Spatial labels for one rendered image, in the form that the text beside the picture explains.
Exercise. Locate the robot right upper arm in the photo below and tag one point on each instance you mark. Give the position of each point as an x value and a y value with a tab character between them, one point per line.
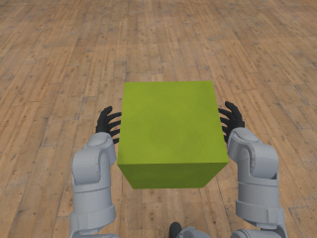
252	233

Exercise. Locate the robot right shin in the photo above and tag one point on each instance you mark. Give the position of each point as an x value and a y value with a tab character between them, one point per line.
185	229

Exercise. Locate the carton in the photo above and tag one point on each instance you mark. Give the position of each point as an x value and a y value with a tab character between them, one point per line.
171	134

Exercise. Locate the right robot foot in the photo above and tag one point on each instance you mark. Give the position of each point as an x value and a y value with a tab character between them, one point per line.
174	229

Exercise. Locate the robot right forearm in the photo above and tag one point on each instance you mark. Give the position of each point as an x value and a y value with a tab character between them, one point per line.
257	174

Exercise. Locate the right robot hand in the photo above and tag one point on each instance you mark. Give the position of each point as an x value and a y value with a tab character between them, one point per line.
235	119

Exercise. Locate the left robot hand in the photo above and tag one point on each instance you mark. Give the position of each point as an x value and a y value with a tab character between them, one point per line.
104	126

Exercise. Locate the robot left forearm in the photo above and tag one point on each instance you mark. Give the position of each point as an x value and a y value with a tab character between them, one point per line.
91	180

